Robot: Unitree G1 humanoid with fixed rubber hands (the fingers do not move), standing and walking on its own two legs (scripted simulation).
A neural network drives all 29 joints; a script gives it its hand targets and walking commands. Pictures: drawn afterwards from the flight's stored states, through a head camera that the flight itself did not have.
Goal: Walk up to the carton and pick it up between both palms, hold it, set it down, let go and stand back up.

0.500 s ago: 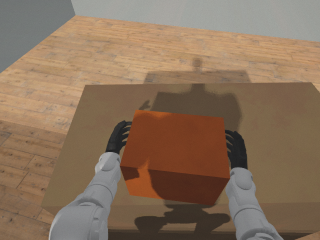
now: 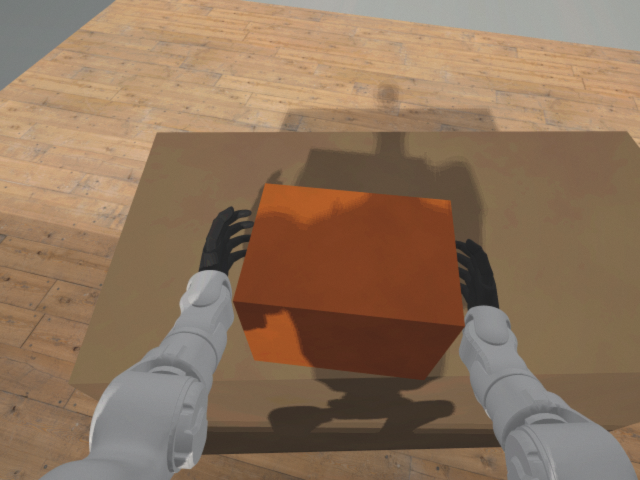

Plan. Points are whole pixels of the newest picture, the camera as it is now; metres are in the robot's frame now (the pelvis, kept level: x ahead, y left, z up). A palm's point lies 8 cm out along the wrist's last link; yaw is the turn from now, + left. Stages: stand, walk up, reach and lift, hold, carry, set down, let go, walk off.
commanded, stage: set down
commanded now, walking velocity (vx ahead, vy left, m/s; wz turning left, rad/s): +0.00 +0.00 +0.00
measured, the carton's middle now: (347, 284) +0.37 -0.05 +0.00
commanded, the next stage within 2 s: none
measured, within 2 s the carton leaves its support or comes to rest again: neither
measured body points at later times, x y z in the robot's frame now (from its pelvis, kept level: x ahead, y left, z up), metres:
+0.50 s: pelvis -0.02 +0.01 +0.00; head +0.00 +0.03 +0.45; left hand +0.35 +0.19 +0.00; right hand +0.27 -0.25 +0.00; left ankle +0.01 +0.11 -0.73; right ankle +0.01 -0.13 -0.73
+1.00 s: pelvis +0.01 +0.01 +0.02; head -0.01 +0.02 +0.47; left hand +0.27 +0.22 +0.01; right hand +0.23 -0.23 +0.01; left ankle +0.01 +0.11 -0.73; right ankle +0.01 -0.13 -0.73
